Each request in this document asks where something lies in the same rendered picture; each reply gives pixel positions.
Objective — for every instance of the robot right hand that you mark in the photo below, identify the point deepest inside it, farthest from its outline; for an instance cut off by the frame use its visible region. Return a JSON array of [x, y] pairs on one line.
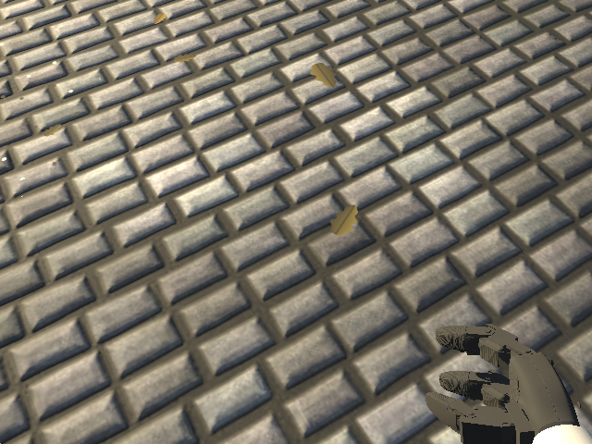
[[531, 400]]

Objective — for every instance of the robot right forearm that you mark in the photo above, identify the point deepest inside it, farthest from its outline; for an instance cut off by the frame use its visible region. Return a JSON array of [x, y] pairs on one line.
[[563, 434]]

